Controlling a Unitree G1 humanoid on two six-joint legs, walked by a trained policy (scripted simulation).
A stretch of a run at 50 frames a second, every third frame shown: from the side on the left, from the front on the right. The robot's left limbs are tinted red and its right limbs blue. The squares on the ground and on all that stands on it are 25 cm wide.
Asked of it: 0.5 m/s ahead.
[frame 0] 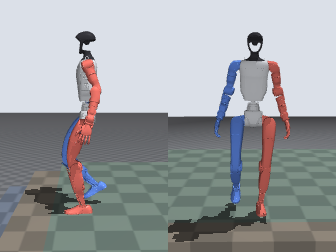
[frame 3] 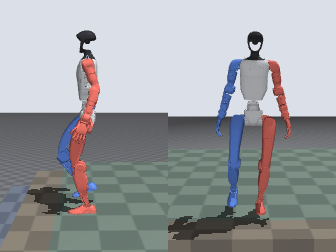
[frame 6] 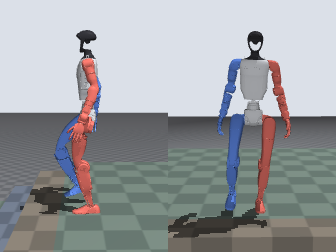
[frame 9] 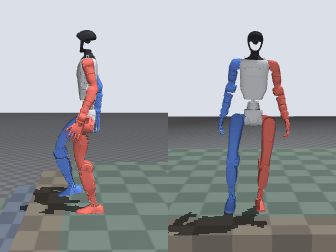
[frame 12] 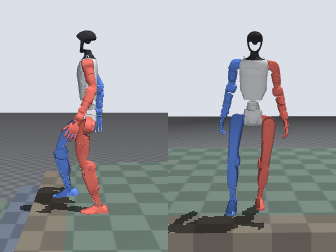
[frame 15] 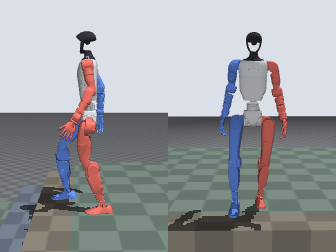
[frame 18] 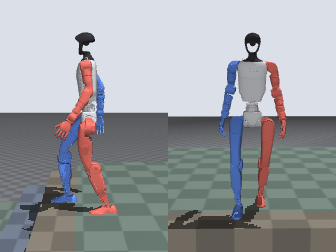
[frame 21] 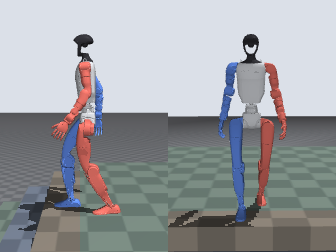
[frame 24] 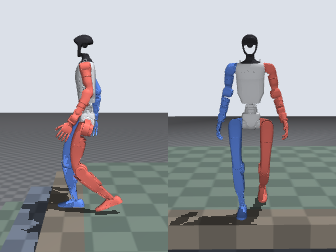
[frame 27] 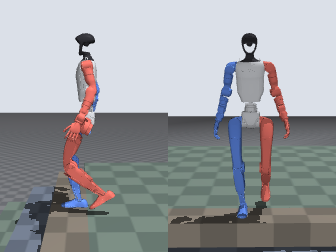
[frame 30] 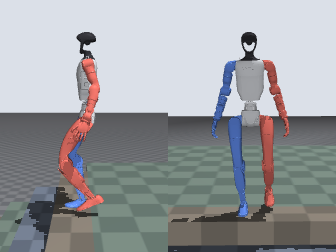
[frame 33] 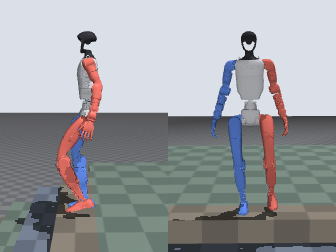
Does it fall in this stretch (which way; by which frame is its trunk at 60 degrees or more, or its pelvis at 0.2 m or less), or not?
no
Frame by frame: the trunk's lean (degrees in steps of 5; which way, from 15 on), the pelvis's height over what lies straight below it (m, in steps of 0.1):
0: 0, 0.8
3: 0, 0.8
6: 0, 0.8
9: 0, 0.8
12: 0, 0.8
15: 0, 0.8
18: 5, 0.8
21: 5, 0.8
24: 5, 0.8
27: 0, 0.8
30: 0, 0.8
33: 0, 0.8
